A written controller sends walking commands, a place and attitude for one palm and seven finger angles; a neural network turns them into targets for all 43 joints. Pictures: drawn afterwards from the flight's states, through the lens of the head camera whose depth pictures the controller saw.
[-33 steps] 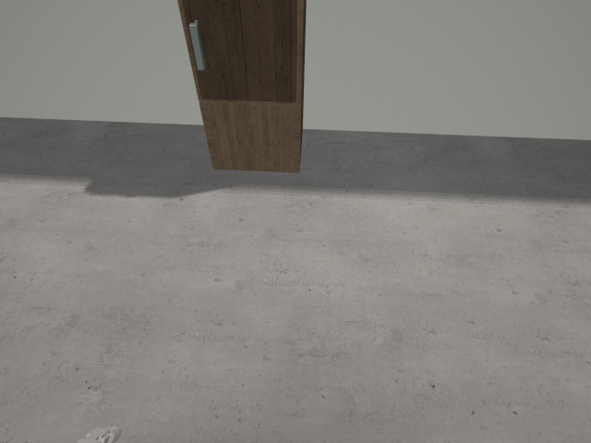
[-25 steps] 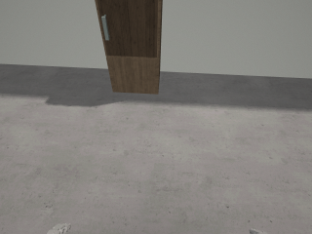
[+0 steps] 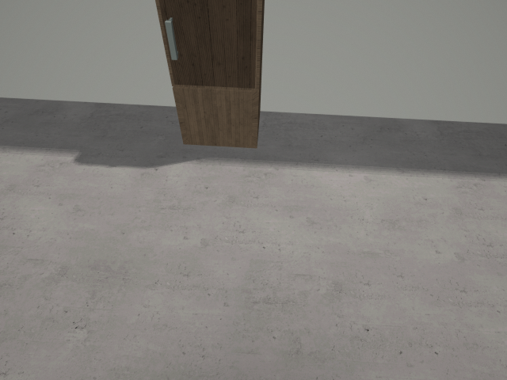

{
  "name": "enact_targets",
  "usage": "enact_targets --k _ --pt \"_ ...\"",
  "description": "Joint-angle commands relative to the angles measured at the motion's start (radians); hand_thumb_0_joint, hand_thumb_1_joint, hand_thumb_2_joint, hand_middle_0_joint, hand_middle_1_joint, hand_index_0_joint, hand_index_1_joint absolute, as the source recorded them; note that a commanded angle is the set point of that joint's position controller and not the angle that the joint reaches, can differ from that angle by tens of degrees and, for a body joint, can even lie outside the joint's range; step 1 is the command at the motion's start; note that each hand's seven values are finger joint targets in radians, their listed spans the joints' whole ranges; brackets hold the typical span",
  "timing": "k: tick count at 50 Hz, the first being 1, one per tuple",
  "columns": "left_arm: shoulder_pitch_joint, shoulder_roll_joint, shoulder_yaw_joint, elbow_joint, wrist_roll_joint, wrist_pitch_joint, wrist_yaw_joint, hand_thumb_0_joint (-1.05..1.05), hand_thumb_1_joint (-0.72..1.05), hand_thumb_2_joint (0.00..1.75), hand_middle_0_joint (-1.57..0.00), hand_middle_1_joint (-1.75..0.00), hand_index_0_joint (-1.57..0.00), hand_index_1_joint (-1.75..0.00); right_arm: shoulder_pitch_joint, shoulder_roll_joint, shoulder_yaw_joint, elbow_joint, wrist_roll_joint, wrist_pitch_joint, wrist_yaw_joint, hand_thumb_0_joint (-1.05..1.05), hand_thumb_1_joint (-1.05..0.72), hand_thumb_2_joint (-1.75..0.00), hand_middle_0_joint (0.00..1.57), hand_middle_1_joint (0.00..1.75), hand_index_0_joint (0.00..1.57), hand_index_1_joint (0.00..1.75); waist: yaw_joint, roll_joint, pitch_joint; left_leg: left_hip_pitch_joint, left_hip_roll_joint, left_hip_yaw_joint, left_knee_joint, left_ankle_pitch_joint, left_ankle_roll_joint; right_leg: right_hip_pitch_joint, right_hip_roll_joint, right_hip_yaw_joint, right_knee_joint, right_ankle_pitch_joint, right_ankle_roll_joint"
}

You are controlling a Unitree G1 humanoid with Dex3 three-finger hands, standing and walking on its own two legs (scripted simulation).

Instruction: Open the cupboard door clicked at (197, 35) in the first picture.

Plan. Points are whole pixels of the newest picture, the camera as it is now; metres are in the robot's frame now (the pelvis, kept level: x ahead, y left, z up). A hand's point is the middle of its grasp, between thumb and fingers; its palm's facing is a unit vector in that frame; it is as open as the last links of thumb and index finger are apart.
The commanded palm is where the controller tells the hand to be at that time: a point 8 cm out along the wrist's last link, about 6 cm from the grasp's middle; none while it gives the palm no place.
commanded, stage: stand and wait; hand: left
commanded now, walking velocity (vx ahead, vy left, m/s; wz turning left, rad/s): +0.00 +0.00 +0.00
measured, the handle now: (173, 38) +1.48 +0.45 -0.11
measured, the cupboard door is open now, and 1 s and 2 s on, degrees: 0 0 0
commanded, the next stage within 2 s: look at it before walking up in 0.16 s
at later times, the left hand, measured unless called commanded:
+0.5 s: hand out of the picture +0.07 +0.25 -0.15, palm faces -0.02 -0.95 -0.33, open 7.3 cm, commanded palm none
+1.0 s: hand out of the picture +0.06 +0.25 -0.16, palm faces -0.03 -0.94 -0.33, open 7.3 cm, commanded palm none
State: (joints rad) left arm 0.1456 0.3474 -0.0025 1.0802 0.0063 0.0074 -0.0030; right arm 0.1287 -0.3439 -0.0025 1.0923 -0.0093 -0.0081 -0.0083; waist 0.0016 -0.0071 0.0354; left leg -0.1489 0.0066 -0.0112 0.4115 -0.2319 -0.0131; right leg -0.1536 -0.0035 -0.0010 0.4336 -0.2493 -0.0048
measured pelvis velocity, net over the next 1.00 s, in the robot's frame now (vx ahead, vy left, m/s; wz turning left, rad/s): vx -0.01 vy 0.00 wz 0.00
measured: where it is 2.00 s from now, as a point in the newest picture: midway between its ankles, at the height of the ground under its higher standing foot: (234, 366)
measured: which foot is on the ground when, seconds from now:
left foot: down 0.00-1.00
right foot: down 0.00-1.00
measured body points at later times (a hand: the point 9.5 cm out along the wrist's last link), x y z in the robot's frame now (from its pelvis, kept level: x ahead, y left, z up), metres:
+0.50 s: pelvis -0.01 +0.00 +0.00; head -0.01 +0.00 +0.45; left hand +0.07 +0.30 -0.13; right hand +0.07 -0.29 -0.13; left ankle -0.01 +0.13 -0.74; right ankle -0.01 -0.12 -0.74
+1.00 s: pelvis -0.01 +0.00 +0.00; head +0.00 +0.00 +0.45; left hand +0.06 +0.30 -0.13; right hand +0.07 -0.30 -0.13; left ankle -0.01 +0.13 -0.74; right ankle -0.01 -0.12 -0.74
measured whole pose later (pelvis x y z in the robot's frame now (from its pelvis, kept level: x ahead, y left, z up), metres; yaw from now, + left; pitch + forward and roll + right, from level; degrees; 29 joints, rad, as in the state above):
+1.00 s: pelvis -0.01 +0.00 +0.00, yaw +0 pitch -2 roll +0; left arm 0.14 0.34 -0.01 1.09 0.01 0.00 -0.01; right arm 0.12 -0.34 0.00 1.11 -0.01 -0.01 0.00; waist 0.00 -0.01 0.04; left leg -0.14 0.01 -0.01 0.37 -0.19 -0.01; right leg -0.15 0.00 0.00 0.39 -0.21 0.00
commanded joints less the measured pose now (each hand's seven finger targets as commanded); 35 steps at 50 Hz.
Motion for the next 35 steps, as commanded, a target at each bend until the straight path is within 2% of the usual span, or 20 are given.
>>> enact_targets --k 1,9,35 --pt "-0.053 0.205 0.038 -0.067 0.002 -0.03 0.015 0.0 0.9 0.9 -0.2 -0.3 -0.2 -0.3 -0.063 -0.198 -0.034 -0.062 0.0 -0.025 -0.008 0.0 -0.9 -0.9 0.2 0.3 0.2 0.3 0.002 0.001 -0.072 0.011 0.107 -0.079 -0.067 0.168 0.043 0.011 -0.117 0.105 -0.088 0.169 -0.032" --pt "-0.053 0.205 0.036 -0.064 0.003 -0.03 0.014 0.0 0.9 0.9 -0.2 -0.3 -0.2 -0.3 -0.057 -0.198 -0.033 -0.052 0.0 -0.025 -0.005 0.0 -0.9 -0.9 0.2 0.3 0.2 0.3 0.002 0.004 -0.054 0.001 0.106 -0.085 -0.083 0.137 0.041 -0.002 -0.114 0.11 -0.104 0.118 -0.03" --pt "-0.04 0.2 0.035 -0.056 0.005 -0.032 0.013 0.0 0.9 0.9 -0.2 -0.3 -0.2 -0.3 -0.055 -0.199 -0.032 -0.043 0.001 -0.025 -0.004 0.0 -0.9 -0.9 0.2 0.3 0.2 0.3 0.001 0.007 -0.053 0.019 0.111 -0.088 -0.1 0.142 0.04 -0.008 -0.114 0.11 -0.122 0.122 -0.027"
